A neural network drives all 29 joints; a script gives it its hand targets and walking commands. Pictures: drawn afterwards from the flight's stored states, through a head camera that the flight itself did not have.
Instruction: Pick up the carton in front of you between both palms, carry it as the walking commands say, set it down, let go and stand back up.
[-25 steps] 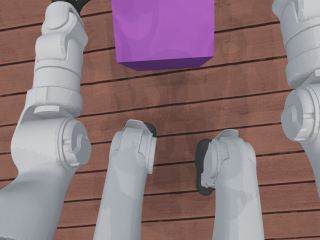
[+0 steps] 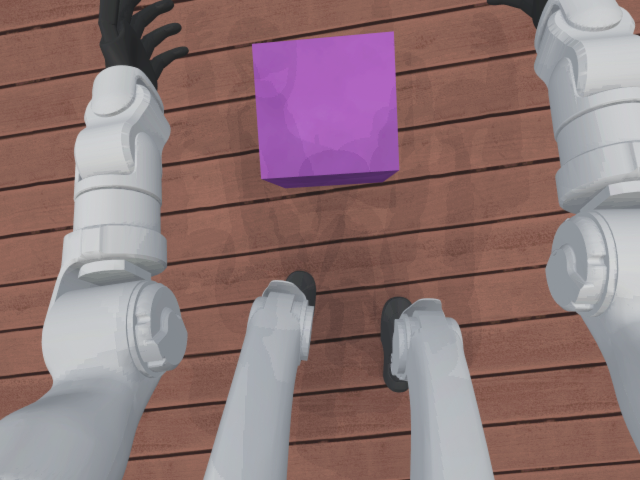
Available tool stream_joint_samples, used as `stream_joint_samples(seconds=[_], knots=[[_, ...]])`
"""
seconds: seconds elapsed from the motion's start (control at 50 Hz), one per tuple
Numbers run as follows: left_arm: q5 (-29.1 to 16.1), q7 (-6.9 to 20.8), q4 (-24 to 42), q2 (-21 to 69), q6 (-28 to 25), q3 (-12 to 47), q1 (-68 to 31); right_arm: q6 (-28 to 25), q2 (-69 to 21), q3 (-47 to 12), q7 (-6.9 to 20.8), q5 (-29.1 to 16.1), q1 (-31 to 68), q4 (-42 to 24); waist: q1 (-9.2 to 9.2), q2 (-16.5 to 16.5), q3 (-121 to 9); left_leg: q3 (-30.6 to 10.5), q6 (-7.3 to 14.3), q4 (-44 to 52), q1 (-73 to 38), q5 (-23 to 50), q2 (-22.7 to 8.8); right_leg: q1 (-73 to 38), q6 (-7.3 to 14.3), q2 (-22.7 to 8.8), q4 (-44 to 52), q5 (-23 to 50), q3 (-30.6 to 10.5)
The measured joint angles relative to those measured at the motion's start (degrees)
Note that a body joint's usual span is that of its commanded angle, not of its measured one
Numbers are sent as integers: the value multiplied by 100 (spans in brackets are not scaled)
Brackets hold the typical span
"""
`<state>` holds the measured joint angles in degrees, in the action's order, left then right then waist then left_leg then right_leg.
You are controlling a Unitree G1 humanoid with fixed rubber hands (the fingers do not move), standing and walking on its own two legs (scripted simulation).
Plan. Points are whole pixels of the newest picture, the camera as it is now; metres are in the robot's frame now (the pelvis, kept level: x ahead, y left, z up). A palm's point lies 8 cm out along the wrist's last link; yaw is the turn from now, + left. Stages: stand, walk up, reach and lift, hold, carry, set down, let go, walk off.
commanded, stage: set down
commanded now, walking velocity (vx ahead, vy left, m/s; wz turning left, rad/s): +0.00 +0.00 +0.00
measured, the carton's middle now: (328, 125) +0.54 +0.07 -0.44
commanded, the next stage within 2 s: let go in 0.16 s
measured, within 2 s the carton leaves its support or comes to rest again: neither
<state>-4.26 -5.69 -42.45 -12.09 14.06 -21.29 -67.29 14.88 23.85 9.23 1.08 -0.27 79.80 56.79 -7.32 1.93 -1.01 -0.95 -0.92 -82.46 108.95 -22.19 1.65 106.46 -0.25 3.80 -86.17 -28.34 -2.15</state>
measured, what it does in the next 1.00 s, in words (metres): rises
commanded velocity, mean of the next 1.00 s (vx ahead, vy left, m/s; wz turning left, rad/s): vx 0.00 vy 0.00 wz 0.00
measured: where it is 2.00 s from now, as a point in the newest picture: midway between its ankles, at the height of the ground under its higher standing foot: (345, 346)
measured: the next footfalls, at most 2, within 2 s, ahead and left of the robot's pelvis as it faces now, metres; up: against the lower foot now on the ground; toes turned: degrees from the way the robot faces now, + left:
none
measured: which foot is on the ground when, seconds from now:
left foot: down 0.00-1.00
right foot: down 0.00-1.00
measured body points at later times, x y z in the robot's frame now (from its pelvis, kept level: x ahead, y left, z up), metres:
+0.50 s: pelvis +0.04 +0.01 +0.13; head +0.32 +0.02 +0.48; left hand +0.45 +0.25 +0.01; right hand +0.50 -0.17 +0.00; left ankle +0.10 +0.12 -0.53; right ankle +0.06 -0.11 -0.53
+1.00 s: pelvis +0.09 +0.01 +0.20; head +0.20 +0.00 +0.64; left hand +0.28 +0.25 +0.12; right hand +0.34 -0.21 +0.10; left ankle +0.10 +0.12 -0.53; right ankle +0.06 -0.11 -0.53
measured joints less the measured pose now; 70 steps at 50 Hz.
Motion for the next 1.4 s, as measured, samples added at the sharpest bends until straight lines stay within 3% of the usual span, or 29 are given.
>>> stream_joint_samples(seconds=[0.2,0.3,0.48,0.62,1.04,1.24,1.4], knots=[[332,139,26,164,-111,-179,273,-154,-114,285,171,257,-254,112,4,4,-76,-35,17,1350,-1055,424,-28,-1041,-5,-16,1391,477,-32],[664,341,111,245,-235,-199,670,-247,-407,550,77,558,-712,-118,77,-18,-131,-62,37,1969,-1571,613,-48,-1569,-14,-19,2056,698,-35],[987,941,675,178,-497,395,2614,-442,-1290,621,-452,738,-3080,-1519,244,-113,-195,-43,125,2998,-2983,783,-95,-3031,-60,-18,3244,974,-102],[733,1162,959,54,-764,878,4024,-741,-1437,379,-401,600,-4656,-2091,244,-237,-134,4,192,3651,-4288,836,-49,-4356,-96,-97,3948,1054,-170],[282,986,1807,94,-1314,1925,7737,-1458,-1262,-367,-18,228,-8312,-2662,413,-344,132,-115,136,5324,-8302,890,36,-8394,30,-250,5621,1090,-106],[400,1018,1785,-48,-990,1904,8056,-1128,-1234,-627,174,86,-9188,-3069,697,-106,424,-202,40,5811,-9756,915,-16,-9830,156,-213,6047,1078,-35],[539,999,1809,4,-683,1851,7959,-817,-1172,-708,273,10,-9302,-3240,751,-56,617,-175,23,5791,-10188,834,-60,-10274,181,-171,6080,1046,-65]])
